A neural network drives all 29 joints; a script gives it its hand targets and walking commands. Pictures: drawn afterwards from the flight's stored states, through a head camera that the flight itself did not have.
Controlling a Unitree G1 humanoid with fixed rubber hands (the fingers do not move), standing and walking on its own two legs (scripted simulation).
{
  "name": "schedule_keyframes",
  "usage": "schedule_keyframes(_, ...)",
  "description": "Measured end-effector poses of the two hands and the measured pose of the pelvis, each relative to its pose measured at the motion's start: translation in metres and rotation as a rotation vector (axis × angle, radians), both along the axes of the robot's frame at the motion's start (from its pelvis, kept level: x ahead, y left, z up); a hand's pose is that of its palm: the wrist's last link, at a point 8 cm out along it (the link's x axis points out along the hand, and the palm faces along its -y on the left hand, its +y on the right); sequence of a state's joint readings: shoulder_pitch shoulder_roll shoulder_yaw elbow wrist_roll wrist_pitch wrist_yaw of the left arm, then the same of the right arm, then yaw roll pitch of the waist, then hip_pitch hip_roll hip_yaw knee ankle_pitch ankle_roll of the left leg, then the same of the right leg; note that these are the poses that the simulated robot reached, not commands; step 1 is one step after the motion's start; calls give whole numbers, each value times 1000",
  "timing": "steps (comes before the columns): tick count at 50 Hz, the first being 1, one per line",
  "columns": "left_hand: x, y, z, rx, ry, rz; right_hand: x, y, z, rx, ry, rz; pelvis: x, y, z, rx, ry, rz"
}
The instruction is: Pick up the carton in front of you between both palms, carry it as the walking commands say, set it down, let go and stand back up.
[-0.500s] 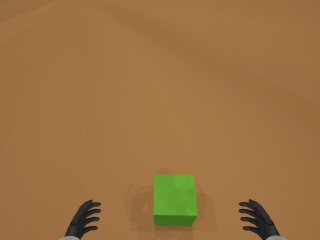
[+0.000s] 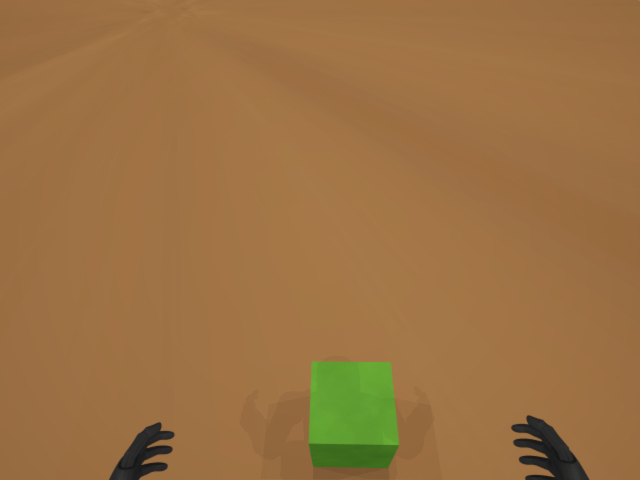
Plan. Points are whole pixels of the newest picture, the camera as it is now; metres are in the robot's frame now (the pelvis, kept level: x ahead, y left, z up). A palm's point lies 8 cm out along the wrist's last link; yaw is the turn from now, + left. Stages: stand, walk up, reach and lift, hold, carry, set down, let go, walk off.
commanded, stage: stand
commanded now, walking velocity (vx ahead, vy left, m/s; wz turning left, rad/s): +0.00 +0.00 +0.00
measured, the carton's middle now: (350, 416) +0.39 -0.04 -0.64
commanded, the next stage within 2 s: none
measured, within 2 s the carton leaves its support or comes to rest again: neither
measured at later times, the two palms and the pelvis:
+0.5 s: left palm out of the picture +0.13 +0.29 -0.08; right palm out of the picture +0.13 -0.29 -0.09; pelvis +0.01 +0.00 +0.00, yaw +1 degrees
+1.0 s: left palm out of the picture +0.09 +0.30 -0.09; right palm out of the picture +0.10 -0.30 -0.09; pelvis +0.00 +0.00 +0.01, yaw +1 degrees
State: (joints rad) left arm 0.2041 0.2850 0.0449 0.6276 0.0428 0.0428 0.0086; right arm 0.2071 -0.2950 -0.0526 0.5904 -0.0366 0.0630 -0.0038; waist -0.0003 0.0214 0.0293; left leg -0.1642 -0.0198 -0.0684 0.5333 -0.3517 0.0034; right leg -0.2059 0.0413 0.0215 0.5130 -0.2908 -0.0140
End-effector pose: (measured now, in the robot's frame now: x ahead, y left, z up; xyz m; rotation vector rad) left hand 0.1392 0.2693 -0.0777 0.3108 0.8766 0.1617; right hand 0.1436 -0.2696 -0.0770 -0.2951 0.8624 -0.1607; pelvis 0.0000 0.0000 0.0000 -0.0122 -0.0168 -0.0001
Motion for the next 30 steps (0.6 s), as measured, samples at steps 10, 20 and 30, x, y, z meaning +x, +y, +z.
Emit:
schedule_keyframes(10,-4,22,-3,52,46,32,5,-17,-1,-56,28,-6,9,0,1,-2,10,5)
schedule_keyframes(20,-5,22,-6,49,74,31,-4,-17,-7,-55,74,-6,13,2,4,3,3,7)
schedule_keyframes(30,-14,28,-7,59,104,43,-18,-24,-10,-64,116,-19,10,1,6,4,-8,11)
